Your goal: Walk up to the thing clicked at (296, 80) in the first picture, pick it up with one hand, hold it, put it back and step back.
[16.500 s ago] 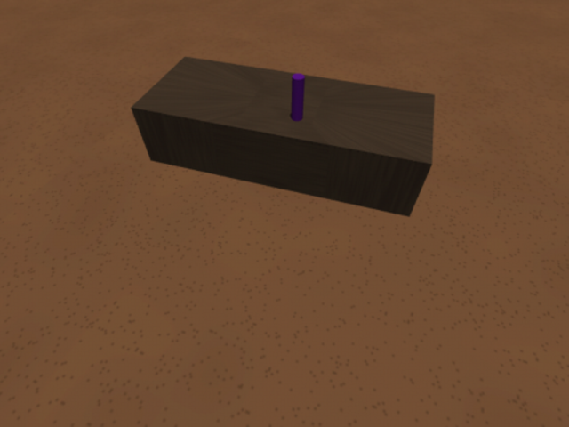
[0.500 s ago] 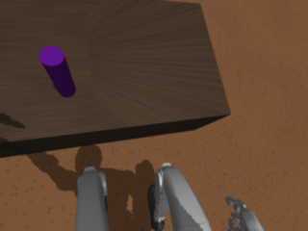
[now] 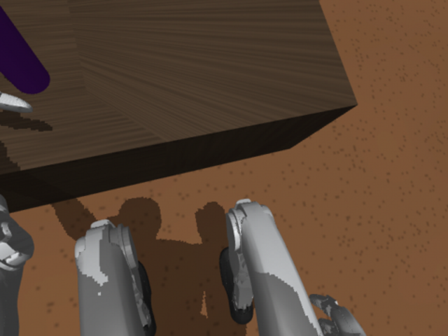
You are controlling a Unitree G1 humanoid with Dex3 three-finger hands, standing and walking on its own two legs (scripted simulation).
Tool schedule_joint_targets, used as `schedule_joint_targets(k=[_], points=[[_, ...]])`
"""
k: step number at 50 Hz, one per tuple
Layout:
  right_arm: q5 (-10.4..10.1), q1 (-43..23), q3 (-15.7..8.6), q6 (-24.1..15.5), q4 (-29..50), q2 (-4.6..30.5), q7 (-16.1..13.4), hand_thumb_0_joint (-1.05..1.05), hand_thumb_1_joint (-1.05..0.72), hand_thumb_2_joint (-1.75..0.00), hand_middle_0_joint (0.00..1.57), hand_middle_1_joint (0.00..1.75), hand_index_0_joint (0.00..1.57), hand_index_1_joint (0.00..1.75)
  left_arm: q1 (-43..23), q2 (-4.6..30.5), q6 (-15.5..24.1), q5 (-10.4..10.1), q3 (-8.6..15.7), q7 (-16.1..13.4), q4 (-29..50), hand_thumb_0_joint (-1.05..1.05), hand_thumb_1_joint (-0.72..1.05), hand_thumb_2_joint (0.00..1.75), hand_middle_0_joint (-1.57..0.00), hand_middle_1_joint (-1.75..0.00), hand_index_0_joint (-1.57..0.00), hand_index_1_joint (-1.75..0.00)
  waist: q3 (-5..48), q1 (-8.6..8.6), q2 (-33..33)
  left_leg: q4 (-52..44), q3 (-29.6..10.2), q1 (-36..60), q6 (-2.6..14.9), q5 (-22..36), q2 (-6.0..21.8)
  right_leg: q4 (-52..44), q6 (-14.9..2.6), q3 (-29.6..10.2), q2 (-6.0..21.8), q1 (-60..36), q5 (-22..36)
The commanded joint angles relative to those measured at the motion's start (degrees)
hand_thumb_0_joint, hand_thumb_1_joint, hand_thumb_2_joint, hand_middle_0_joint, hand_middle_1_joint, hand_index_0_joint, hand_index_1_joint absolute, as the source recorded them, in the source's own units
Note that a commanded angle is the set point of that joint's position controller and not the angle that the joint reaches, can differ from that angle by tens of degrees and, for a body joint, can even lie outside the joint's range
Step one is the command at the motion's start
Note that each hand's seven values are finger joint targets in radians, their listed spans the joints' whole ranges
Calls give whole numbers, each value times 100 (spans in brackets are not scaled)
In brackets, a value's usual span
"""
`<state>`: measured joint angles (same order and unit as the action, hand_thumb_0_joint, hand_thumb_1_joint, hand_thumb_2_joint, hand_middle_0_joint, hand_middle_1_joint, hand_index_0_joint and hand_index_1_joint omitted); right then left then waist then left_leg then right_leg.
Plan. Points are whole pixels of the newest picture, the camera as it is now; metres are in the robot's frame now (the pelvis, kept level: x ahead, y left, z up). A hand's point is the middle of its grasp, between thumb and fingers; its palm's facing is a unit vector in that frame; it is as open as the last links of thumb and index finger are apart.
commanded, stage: close in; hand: left
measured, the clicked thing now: out of the picture +0.56 +0.26 +0.01
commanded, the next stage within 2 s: rest palm in 0.24 s
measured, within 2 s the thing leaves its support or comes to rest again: leaves its support in 1.90 s
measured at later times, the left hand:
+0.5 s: hand (4, 57) +0.53 +0.25 +0.01, palm faces +0.21 -0.98 +0.00, open 17.7 cm
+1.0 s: hand (16, 63) +0.53 +0.24 +0.00, palm faces +0.20 -0.98 -0.02, open 15.2 cm
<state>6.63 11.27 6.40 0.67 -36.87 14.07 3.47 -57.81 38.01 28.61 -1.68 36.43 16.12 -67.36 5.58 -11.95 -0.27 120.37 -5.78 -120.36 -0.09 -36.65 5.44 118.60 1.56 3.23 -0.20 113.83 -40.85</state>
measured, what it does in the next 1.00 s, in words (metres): stands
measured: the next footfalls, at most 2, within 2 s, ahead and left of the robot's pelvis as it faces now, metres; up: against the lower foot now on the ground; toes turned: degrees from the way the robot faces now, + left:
none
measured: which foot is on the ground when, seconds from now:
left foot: down 0.00-1.00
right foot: down 0.00-1.00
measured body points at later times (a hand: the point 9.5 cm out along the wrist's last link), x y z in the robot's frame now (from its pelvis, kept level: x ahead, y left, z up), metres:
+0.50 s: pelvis +0.00 -0.01 +0.01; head +0.23 +0.05 +0.40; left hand +0.52 +0.30 +0.01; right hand +0.08 -0.28 -0.10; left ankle +0.09 +0.13 -0.39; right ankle +0.08 -0.13 -0.39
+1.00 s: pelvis +0.00 +0.00 +0.00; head +0.23 +0.04 +0.39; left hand +0.51 +0.29 +0.00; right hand +0.08 -0.27 -0.12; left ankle +0.09 +0.13 -0.39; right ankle +0.08 -0.13 -0.39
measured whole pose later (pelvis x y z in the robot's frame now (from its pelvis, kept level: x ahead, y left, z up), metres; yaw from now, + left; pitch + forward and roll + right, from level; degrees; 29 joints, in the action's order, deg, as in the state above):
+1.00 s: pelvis +0.00 +0.00 +0.00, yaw +0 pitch +36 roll -5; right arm 4.5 9.6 2.8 2.8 -37.8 14.5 3.0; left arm -53.7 29.5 28.1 -2.5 26.9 8.2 -60.9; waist 7.0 -9.1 -0.3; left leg 120.0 -5.5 -118.9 -0.7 -37.4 5.8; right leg 118.7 1.0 2.9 -0.6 113.2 -41.5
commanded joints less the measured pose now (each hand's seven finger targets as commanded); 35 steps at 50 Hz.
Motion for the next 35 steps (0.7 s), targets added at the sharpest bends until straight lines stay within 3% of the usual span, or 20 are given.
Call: schedule_joint_targets(k=[1, 2, 5, 6, 9, 10, 11, 17, 21, 23, 25, 28, 30, 32, 35], points=[[-85, 1215, -571, 85, 194, 1309, -111, 0, -91, -90, 20, 30, 20, 30, -2129, 1713, 253, -56, -108, -368, 1567, 0, -58, 4, -3, -8, -4, -6, 4723, 145, -1459, -1311, 225, 3433, 118, 1006, -180, -1626, -288, 65, -155, -2268, 1421], [-94, 1227, -572, 94, 176, 1298, -125, 0, -92, -90, 20, 30, 20, 30, -2169, 1777, 221, -60, -121, -409, 1727, 0, -58, 3, -3, -8, -5, -6, 4740, 167, -1378, -1245, 270, 3278, 136, 992, -176, -1667, -269, 9, -168, -2402, 1454], [-151, 1233, -618, 116, 110, 1325, -177, 0, -92, -90, 20, 30, 20, 30, -1997, 1505, 120, -83, -312, -405, 1559, 0, -61, 0, -4, -6, -7, -4, 4278, 50, -1159, -1269, 240, 3021, 170, 749, -168, -1709, -282, 50, -181, -2200, 1290], [-174, 1208, -615, 117, 104, 1293, -187, 0, -92, -90, 20, 30, 20, 30, -1939, 1546, 108, -109, -301, -402, 1624, 0, -61, 0, -4, -7, -7, -4, 4209, 95, -1129, -1260, 246, 2927, 177, 722, -162, -1725, -282, 31, -186, -2213, 1272], [-230, 1072, -635, 102, 110, 1271, -205, 0, -92, -90, 20, 30, 20, 30, -1775, 1156, 42, -206, -502, -390, 1413, 0, -61, 0, -4, -6, -7, -3, 3576, 54, -946, -1363, 211, 2621, 175, 285, -141, -1789, -296, 32, -187, -1896, 845], [-244, 1118, -646, 114, 113, 1296, -206, 0, -92, -90, 20, 30, 20, 30, -1695, 1189, 42, -237, -402, -399, 1377, 0, -61, 0, -5, -6, -8, -3, 3562, 92, -985, -1411, 177, 2681, 164, 262, -140, -1764, -320, 76, -191, -1829, 824], [-264, 1063, -657, 115, 129, 1284, -215, 0, -92, -90, 20, 30, 20, 30, -1806, 1145, 55, -243, -509, -396, 1508, 0, -61, 0, -5, -6, -8, -3, 3500, 104, -1017, -1469, 161, 2692, 159, 132, -137, -1795, -330, 69, -190, -1740, 700], [-263, 1060, -704, 114, 154, 1278, -188, 0, -92, -90, 20, 30, 20, 30, -1735, 822, 97, -213, -627, -571, 1676, 0, -61, 0, -5, -5, -7, -2, 3818, 190, -1260, -1522, 56, 3291, 106, 707, -122, -1554, -370, 162, -175, -1648, 1206], [-236, 1115, -746, 106, 90, 1257, -192, 0, -92, -90, 20, 30, 20, 30, -1793, 737, 166, -180, -734, -659, 1803, 0, -61, 0, -7, -1, -8, 0, 4040, 162, -1192, -1333, 210, 3244, 164, 985, -144, -1660, -333, 73, -192, -1961, 1480], [-227, 1066, -763, 94, 72, 1248, -199, 0, -92, -90, 20, 30, 20, 30, -1833, 795, 226, -178, -712, -695, 1971, 0, -61, 0, -8, -1, -8, 0, 4141, 226, -1161, -1319, 233, 3281, 182, 998, -148, -1699, -321, 37, -206, -2009, 1474], [-206, 1129, -772, 103, 12, 1263, -175, 0, -92, -90, 20, 30, 20, 30, -1707, 755, 248, -157, -682, -719, 1946, 0, -61, 0, -7, -1, -8, 0, 4317, 232, -1246, -1273, 211, 3472, 166, 1371, -138, -1573, -331, 81, -205, -2126, 1773], [-216, 1056, -767, 121, 21, 1258, -161, 0, -92, -90, 20, 30, 20, 30, -1695, 666, 289, -128, -757, -712, 1982, 0, -61, 0, -8, -2, -8, -1, 4198, 210, -1404, -1375, 131, 3597, 128, 1334, -134, -1477, -375, 141, -186, -1859, 1646], [-210, 1016, -767, 128, 6, 1251, -153, 0, -93, -90, 20, 30, 20, 30, -1605, 656, 304, -129, -732, -724, 1911, 0, -55, 5, -21, -13, -21, -12, 4142, 202, -1262, -1297, 146, 3493, 150, 1356, -123, -1463, -356, 146, -208, -1882, 1688], [-215, 984, -779, 120, 25, 1263, -148, 0, -93, -90, 20, 30, 20, 30, -1618, 538, 316, -158, -809, -707, 1907, 0, -56, 8, -27, -19, -28, -18, 4035, 158, -1261, -1326, 133, 3403, 146, 1163, -133, -1458, -367, 150, -196, -1805, 1556], [-214, 985, -783, 124, 45, 1265, -140, 0, -93, -90, 20, 30, 20, 30, -1724, 504, 318, -182, -825, -718, 1998, 0, -57, 10, -31, -22, -31, -21, 4246, 167, -1210, -1259, 131, 3575, 158, 1334, -125, -1446, -350, 152, -200, -1841, 1697]])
